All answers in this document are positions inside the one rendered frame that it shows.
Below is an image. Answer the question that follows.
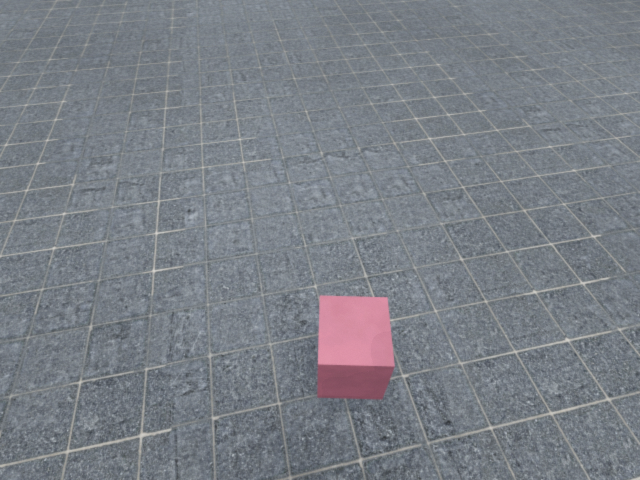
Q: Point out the carton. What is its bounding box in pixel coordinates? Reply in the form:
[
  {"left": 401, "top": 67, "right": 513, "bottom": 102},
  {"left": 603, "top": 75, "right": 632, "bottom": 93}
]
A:
[{"left": 317, "top": 296, "right": 395, "bottom": 400}]

